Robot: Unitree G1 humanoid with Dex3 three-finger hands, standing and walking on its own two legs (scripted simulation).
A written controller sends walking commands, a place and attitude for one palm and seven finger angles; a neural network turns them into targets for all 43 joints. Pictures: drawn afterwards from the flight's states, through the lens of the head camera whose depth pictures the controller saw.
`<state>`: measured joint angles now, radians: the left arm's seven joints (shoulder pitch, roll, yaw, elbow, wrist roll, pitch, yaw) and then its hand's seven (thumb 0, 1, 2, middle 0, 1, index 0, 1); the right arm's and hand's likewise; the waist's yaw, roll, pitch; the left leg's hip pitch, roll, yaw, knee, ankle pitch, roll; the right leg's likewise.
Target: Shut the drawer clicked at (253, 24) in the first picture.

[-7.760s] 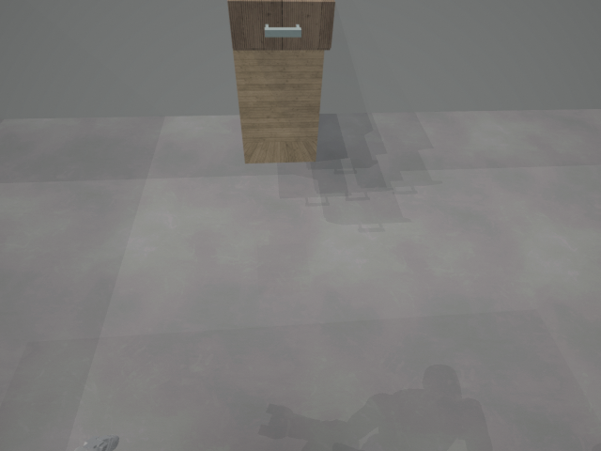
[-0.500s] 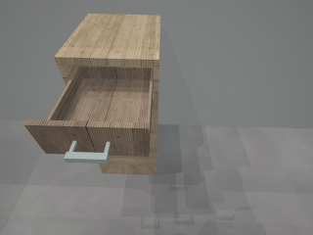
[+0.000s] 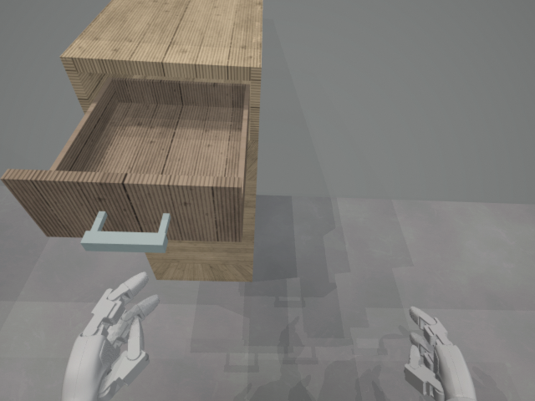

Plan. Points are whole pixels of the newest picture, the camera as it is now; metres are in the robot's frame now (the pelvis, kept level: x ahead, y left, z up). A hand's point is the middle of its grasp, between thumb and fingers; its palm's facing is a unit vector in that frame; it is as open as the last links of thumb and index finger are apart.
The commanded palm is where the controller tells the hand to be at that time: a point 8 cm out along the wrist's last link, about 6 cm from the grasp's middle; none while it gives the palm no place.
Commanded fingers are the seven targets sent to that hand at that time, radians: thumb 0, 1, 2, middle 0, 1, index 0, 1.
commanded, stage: raise the hand and make a fist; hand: left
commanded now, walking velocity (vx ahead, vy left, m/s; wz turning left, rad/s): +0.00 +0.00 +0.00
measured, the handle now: (129, 230) +0.34 +0.23 +0.07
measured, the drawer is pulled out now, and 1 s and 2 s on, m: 0.29 0.29 0.29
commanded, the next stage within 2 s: bring the fist close to the handle in 1.58 s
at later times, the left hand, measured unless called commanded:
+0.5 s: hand (130, 361) +0.16 +0.17 +0.07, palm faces +0.08 -0.99 -0.10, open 3.9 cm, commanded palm +0.11 +0.22 +0.08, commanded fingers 0.00 0.90 0.90 -1.04 -1.21 -1.04 -1.21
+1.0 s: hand (104, 344) +0.16 +0.18 +0.13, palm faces +0.06 -1.00 -0.08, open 3.2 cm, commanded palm +0.11 +0.22 +0.15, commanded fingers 0.00 0.90 0.90 -1.40 -1.60 -1.40 -1.60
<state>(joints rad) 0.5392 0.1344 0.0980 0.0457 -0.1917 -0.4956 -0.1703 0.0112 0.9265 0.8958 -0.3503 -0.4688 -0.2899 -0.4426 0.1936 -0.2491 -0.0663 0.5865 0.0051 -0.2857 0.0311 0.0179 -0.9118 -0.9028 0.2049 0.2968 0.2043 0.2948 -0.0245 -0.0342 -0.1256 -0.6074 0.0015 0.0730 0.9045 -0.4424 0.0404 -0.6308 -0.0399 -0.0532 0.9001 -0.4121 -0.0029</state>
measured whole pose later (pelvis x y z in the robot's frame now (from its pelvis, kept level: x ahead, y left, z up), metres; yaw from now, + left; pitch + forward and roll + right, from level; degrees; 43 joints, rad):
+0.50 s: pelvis +0.01 -0.04 +0.00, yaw +2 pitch +9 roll -1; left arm 0.65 0.24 0.22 -0.22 -0.31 -0.30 -0.27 0.02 0.90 0.90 -0.85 -1.00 -0.84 -1.00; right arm 0.28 -0.19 0.00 0.56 0.05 -0.21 -0.05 0.02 -0.90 -0.90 0.21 0.30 0.21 0.30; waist 0.00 0.03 -0.12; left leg -0.63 0.04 -0.01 0.94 -0.46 -0.02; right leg -0.62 0.00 -0.13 0.92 -0.45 -0.05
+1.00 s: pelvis +0.02 -0.01 +0.02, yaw +3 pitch +2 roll -2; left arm 0.65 0.24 0.17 -0.42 -0.28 -0.15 -0.26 0.02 0.90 0.90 -1.33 -1.52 -1.33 -1.52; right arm 0.21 -0.20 0.05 0.52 0.06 -0.31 -0.04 0.02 -0.90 -0.90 0.21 0.30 0.21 0.30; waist 0.05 0.04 -0.09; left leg -0.42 0.01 0.01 0.80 -0.43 0.02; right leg -0.40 -0.02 -0.12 0.75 -0.39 -0.02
